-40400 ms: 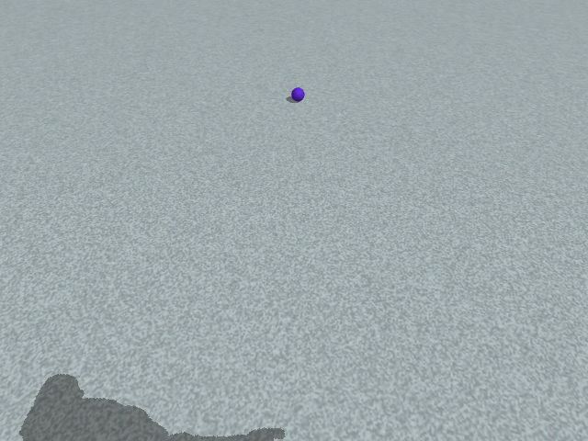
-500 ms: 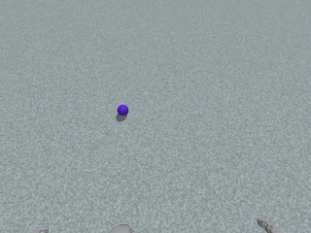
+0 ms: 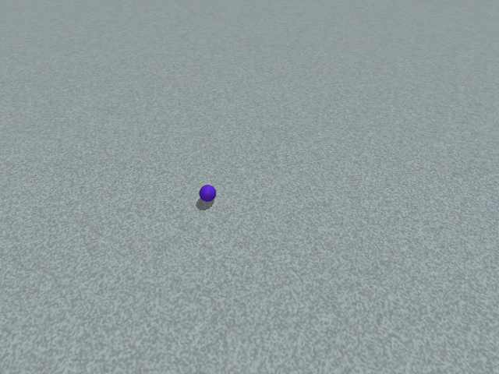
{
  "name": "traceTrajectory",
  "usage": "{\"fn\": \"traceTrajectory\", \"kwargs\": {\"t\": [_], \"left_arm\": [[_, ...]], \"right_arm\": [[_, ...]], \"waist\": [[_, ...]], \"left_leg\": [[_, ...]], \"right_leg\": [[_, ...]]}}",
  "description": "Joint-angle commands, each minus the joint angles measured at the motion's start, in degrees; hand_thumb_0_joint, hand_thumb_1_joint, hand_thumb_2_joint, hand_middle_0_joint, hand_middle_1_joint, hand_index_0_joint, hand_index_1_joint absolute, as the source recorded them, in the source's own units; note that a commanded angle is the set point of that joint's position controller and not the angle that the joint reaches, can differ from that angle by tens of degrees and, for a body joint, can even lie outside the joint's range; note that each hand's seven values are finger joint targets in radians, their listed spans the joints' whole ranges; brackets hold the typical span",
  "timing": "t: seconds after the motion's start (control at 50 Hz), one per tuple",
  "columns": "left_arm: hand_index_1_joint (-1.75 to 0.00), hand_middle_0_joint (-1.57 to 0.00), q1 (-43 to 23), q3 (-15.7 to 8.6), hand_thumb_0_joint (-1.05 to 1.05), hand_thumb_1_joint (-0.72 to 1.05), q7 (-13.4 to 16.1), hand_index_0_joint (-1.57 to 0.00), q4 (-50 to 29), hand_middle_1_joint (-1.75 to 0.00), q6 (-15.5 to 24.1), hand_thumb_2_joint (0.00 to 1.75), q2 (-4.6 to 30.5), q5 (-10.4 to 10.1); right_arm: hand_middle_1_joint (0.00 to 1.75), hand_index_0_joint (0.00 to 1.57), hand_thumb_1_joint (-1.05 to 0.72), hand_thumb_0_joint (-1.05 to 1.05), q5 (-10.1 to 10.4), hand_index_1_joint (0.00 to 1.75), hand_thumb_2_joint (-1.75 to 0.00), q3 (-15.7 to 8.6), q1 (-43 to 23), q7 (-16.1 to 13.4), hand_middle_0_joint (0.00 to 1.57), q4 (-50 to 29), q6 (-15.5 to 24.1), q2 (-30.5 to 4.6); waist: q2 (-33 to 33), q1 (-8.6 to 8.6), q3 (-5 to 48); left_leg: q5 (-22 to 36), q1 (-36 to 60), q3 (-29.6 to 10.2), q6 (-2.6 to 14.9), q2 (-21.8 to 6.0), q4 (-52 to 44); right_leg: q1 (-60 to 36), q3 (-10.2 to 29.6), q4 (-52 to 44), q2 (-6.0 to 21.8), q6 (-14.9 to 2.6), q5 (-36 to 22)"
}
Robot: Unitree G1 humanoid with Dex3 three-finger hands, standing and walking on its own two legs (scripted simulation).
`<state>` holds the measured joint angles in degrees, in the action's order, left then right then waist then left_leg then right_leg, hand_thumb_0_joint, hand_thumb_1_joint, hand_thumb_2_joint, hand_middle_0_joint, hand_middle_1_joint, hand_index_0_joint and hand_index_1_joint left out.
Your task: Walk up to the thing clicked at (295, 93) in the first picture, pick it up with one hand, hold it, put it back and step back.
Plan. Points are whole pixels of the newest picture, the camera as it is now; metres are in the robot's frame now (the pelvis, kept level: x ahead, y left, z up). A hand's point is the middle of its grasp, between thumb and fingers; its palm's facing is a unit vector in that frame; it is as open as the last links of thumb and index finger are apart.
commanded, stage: step back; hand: left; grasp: from above
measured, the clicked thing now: (207, 193) +1.11 +0.23 -0.72
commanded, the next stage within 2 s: stand in 0.66 s
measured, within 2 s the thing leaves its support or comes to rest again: neither
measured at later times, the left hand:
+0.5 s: hand out of the picture +0.10 +0.28 -0.16, palm faces +0.05 -0.93 -0.37, open 7.4 cm
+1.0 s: hand out of the picture +0.15 +0.27 -0.13, palm faces +0.00 -0.94 -0.34, open 7.4 cm
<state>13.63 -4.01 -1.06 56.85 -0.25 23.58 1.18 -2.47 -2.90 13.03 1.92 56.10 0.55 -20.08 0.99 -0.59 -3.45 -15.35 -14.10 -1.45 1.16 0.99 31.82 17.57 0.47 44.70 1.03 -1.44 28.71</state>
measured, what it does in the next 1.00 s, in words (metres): steps on the spot: left foot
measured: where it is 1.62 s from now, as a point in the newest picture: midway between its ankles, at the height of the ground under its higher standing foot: outside the picture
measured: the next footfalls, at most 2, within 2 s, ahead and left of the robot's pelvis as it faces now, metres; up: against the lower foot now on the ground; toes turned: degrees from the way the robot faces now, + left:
left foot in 0.36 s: +0.12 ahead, +0.14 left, +0.00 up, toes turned +3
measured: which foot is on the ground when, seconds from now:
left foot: down 0.00-0.10, up 0.12-0.34, down 0.36-1.00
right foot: down 0.00-1.00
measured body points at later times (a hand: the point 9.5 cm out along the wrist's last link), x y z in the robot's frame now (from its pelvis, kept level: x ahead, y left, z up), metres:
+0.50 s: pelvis +0.04 +0.01 +0.00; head +0.06 +0.02 +0.45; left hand +0.10 +0.33 -0.13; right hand +0.15 -0.29 -0.13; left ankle +0.08 +0.14 -0.73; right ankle +0.03 -0.11 -0.73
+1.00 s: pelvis +0.05 +0.01 +0.02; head +0.06 +0.01 +0.47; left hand +0.15 +0.32 -0.11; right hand +0.16 -0.29 -0.11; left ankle +0.08 +0.14 -0.73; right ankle +0.03 -0.11 -0.73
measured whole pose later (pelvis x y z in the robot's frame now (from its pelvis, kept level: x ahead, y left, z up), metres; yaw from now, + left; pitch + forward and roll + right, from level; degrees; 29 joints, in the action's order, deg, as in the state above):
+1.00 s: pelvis +0.05 +0.01 +0.02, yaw +1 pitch -3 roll +0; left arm 4.0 -0.3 -0.5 64.0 0.8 20.1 0.4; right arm -0.5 -0.7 2.8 0.8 64.5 0.7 -20.1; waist -0.5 -0.1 -4.0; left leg -8.3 -8.7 2.1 -1.0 -2.1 20.4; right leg 3.0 -0.1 19.7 0.7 0.8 13.3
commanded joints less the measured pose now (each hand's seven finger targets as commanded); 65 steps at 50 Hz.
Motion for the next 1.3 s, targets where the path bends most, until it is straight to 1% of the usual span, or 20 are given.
{"fn": "traceTrajectory", "kwargs": {"t": [0.0, 0.04, 0.06, 0.08, 0.12, 0.22, 0.32, 0.34, 0.36, 0.38, 0.4, 0.46, 0.5, 0.54, 0.64, 0.84, 0.9, 1.1, 1.2, 1.28], "left_arm": [[-0.30, -0.20, 0.36, -2.71, 0.00, 0.90, 0.75, -0.20, -2.66, -0.30, 3.02, 0.90, 8.29, 0.09], [-0.30, -0.20, 2.98, -3.53, 0.00, 0.90, 1.37, -0.20, -1.09, -0.30, 3.36, 0.90, 10.06, 1.01], [-0.30, -0.20, 6.01, -4.71, 0.00, 0.90, 1.88, -0.20, -1.05, -0.30, 3.63, 0.90, 14.75, 1.72], [-0.30, -0.20, 3.19, -5.30, 0.00, 0.90, 1.88, -0.20, -2.21, -0.30, 3.77, 0.90, 18.24, 1.76], [-0.30, -0.20, -1.93, -4.57, 0.00, 0.90, 2.11, -0.20, -4.49, -0.30, 4.58, 0.90, 14.89, 0.80], [-0.30, -0.20, -5.30, -3.18, 0.00, 0.90, 1.77, -0.20, -5.03, -0.30, 4.78, 0.90, 12.86, 0.62], [-0.30, -0.20, -4.47, -1.65, 0.00, 0.90, 1.73, -0.20, -4.73, -0.30, 3.10, 0.90, 10.58, -0.43], [-0.30, -0.20, -3.96, -0.85, 0.00, 0.90, 1.65, -0.20, -5.37, -0.30, 2.95, 0.90, 8.72, -0.70], [-0.30, -0.20, -4.19, -0.18, 0.00, 0.90, 1.59, -0.20, -5.61, -0.30, 2.52, 0.90, 6.38, -1.53], [-0.30, -0.20, -4.48, -0.93, 0.00, 0.90, 1.92, -0.20, -4.08, -0.30, 1.73, 0.90, 8.06, -1.73], [-0.30, -0.20, -5.17, -0.59, 0.00, 0.90, 1.97, -0.20, -3.39, -0.30, 1.73, 0.90, 8.42, -1.34], [-0.30, -0.20, -0.61, -0.44, 0.00, 0.90, 2.15, -0.20, 0.01, -0.30, 2.42, 0.90, 8.44, -0.79], [-0.30, -0.20, -3.30, -1.04, 0.00, 0.90, 2.04, -0.20, 0.15, -0.30, 3.16, 0.90, 11.54, -0.24], [-0.30, -0.20, -8.27, -0.85, 0.00, 0.90, 1.89, -0.20, -0.79, -0.30, 3.28, 0.90, 11.97, -0.26], [-0.30, -0.20, -7.36, 1.00, 0.00, 0.90, 1.81, -0.20, 1.92, -0.30, 3.18, 0.90, 8.54, -1.19], [-0.30, -0.20, -10.69, 1.14, 0.00, 0.90, 1.69, -0.20, 3.53, -0.30, 2.45, 0.90, 8.76, -0.91], [-0.30, -0.20, -11.63, 1.22, 0.00, 0.90, 1.53, -0.20, 3.95, -0.30, 2.40, 0.90, 8.97, -0.84], [-0.30, -0.20, -12.04, 1.38, 0.00, 0.90, 1.22, -0.20, 4.73, -0.30, 2.38, 0.90, 8.96, -0.58], [-0.30, -0.20, -11.41, 1.34, 0.00, 0.90, 1.30, -0.20, 4.59, -0.30, 2.54, 0.90, 9.19, -0.68], [-0.30, -0.20, -10.82, 1.51, 0.00, 0.90, 1.03, -0.20, 5.01, -0.30, 2.18, 0.90, 8.75, -0.70]], "right_arm": [[0.30, 0.20, -0.90, 0.00, 0.39, 0.30, -0.90, -3.74, -6.07, -1.03, 0.20, -4.79, 0.70, -15.99], [0.30, 0.20, -0.90, 0.00, 1.06, 0.30, -0.90, -2.62, -6.17, -1.06, 0.20, -5.36, -0.21, -12.31], [0.30, 0.20, -0.90, 0.00, 1.47, 0.30, -0.90, -1.69, -7.67, -1.33, 0.20, -6.66, -0.14, -8.67], [0.30, 0.20, -0.90, 0.00, 0.83, 0.30, -0.90, -2.31, -7.87, -2.13, 0.20, -6.25, -0.17, -10.99], [0.30, 0.20, -0.90, 0.00, 1.15, 0.30, -0.90, -2.81, -3.28, -2.15, 0.20, -4.03, 0.52, -13.03], [0.30, 0.20, -0.90, 0.00, 0.75, 0.30, -0.90, -2.49, -1.94, -1.17, 0.20, -2.28, 0.86, -10.88], [0.30, 0.20, -0.90, 0.00, 0.69, 0.30, -0.90, -2.68, -1.92, -1.84, 0.20, -0.89, 1.71, -10.13], [0.30, 0.20, -0.90, 0.00, 0.35, 0.30, -0.90, -3.32, -0.94, -2.21, 0.20, -0.77, 2.02, -12.63], [0.30, 0.20, -0.90, 0.00, 0.40, 0.30, -0.90, -3.48, -2.31, -2.49, 0.20, -1.54, 2.32, -15.01], [0.30, 0.20, -0.90, 0.00, 1.38, 0.30, -0.90, -3.50, -4.11, -2.38, 0.20, -1.64, 2.21, -17.26], [0.30, 0.20, -0.90, 0.00, 1.25, 0.30, -0.90, -3.32, -6.15, -2.32, 0.20, -1.42, 1.91, -16.60], [0.30, 0.20, -0.90, 0.00, 1.29, 0.30, -0.90, -2.18, -12.42, -2.33, 0.20, -1.76, 0.97, -14.40], [0.30, 0.20, -0.90, 0.00, 1.99, 0.30, -0.90, -1.23, -11.90, -2.11, 0.20, -1.18, 0.77, -11.35], [0.30, 0.20, -0.90, 0.00, 1.66, 0.30, -0.90, -1.33, -10.50, -2.09, 0.20, 0.70, 0.77, -11.59], [0.30, 0.20, -0.90, 0.00, 2.17, 0.30, -0.90, -0.51, -10.83, -2.03, 0.20, 2.53, 1.57, -11.68], [0.30, 0.20, -0.90, 0.00, 2.16, 0.30, -0.90, -0.16, -13.87, -2.20, 0.20, 4.32, 1.82, -11.65], [0.30, 0.20, -0.90, 0.00, 2.09, 0.30, -0.90, 0.08, -13.67, -2.07, 0.20, 4.76, 1.60, -11.21], [0.30, 0.20, -0.90, 0.00, 2.01, 0.30, -0.90, 0.24, -12.41, -1.81, 0.20, 5.98, 1.55, -11.72], [0.30, 0.20, -0.90, 0.00, 1.82, 0.30, -0.90, 0.15, -12.25, -1.83, 0.20, 6.15, 1.62, -11.91], [0.30, 0.20, -0.90, 0.00, 1.87, 0.30, -0.90, 0.18, -10.55, -1.78, 0.20, 6.72, 1.46, -12.41]], "waist": [[-10.48, -1.04, 0.95], [-4.62, -3.08, 1.30], [7.16, -5.60, 1.08], [7.20, -4.84, -2.27], [1.02, -1.51, -3.91], [5.89, -0.54, -0.70], [4.63, 0.74, 4.03], [-0.40, 1.28, 7.19], [-7.45, 1.06, 9.05], [-8.55, 0.70, 8.43], [-7.80, 0.39, 6.79], [-9.77, -2.52, 3.79], [-3.11, -0.55, 4.97], [-1.87, 1.59, 3.81], [-0.29, 0.97, 7.47], [-1.33, 0.20, 8.21], [-0.77, 0.62, 5.67], [-0.47, 1.09, 3.73], [-0.71, 0.63, 5.00], [-1.74, 1.09, 2.61]], "left_leg": [[-15.07, -5.77, -12.78, 7.48, -11.05, -12.63], [-16.64, -15.02, -7.53, 3.15, -6.28, -3.96], [-17.24, -24.74, -4.69, 0.28, 1.58, 10.45], [-17.31, -22.15, -5.94, -0.68, 0.90, 18.13], [-12.22, -20.75, -8.31, -0.66, -1.87, 20.44], [-7.72, -7.18, -1.27, -1.73, -3.00, 9.90], [9.36, 5.22, 3.17, 0.03, -1.40, -6.76], [15.51, 9.99, -3.11, 1.89, -6.75, -7.01], [13.03, 9.23, -15.44, 6.37, -15.24, -10.66], [11.21, 4.41, -17.90, 11.39, -19.21, -10.83], [8.76, 1.94, -17.32, 11.51, -19.13, -11.37], [7.23, -2.81, -8.14, 4.75, -13.23, -7.23], [4.71, -2.12, -3.58, 0.87, -7.93, -3.77], [3.52, 2.12, -2.39, 0.42, -7.36, -5.49], [24.24, 8.21, -3.09, 1.49, -8.99, -6.18], [24.15, 11.61, -2.11, 0.05, -9.48, -11.56], [17.30, 10.17, -1.86, -0.50, -8.89, -13.39], [9.13, 8.52, -2.42, -0.81, -8.99, -16.37], [12.15, 9.79, -2.27, -0.81, -9.18, -15.46], [5.38, 7.13, -2.98, -0.86, -9.01, -17.27]], "right_leg": [[-6.80, -3.46, -15.09, -1.34, -0.02, -6.46], [-17.75, -0.48, -21.30, -1.44, -1.15, -8.13], [-19.43, 22.26, -30.43, 11.10, -5.27, 8.64], [-9.79, 32.51, -35.21, 21.76, -10.15, 17.56], [-10.18, 26.02, -31.42, 19.76, -11.30, 1.85], [-4.08, 8.26, -26.27, 13.77, -8.24, -19.21], [-4.27, 2.08, -12.44, 9.36, -3.69, -37.53], [-1.45, 0.75, -8.20, 6.82, -1.68, -34.20], [1.23, -1.26, -2.89, 0.99, 0.94, -19.89], [-1.91, -0.99, -3.12, -0.44, 0.53, -0.50], [-3.06, -0.12, -4.21, 0.25, 0.07, 2.12], [-8.25, 0.46, -17.46, 1.98, -0.45, -12.79], [-8.12, 8.24, -21.61, 6.12, -2.20, -16.56], [-4.75, 8.63, -21.40, 7.60, -2.48, -18.60], [-9.64, 4.46, -21.11, 5.81, 0.07, -35.30], [-13.52, 3.56, -26.11, 6.32, 0.96, -31.56], [-11.87, 3.90, -28.46, 6.36, 0.98, -26.51], [-10.69, 4.18, -30.93, 6.29, 0.84, -19.83], [-10.57, 4.32, -30.81, 6.60, 0.83, -21.38], [-9.59, 4.24, -31.22, 6.08, 0.67, -16.41]]}}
